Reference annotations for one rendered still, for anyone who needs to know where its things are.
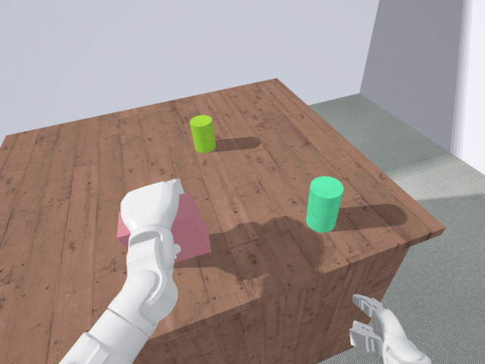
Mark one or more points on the robot right forearm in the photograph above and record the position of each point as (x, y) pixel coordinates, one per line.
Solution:
(400, 350)

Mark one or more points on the table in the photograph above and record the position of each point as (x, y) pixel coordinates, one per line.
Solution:
(271, 291)

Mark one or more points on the sponge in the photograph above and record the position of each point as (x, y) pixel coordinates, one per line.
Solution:
(189, 230)

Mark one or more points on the robot left hand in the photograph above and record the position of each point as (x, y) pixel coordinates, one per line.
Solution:
(152, 205)

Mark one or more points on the robot right hand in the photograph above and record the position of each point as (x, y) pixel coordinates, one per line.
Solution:
(385, 325)

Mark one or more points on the robot left forearm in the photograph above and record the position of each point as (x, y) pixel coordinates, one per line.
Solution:
(148, 295)

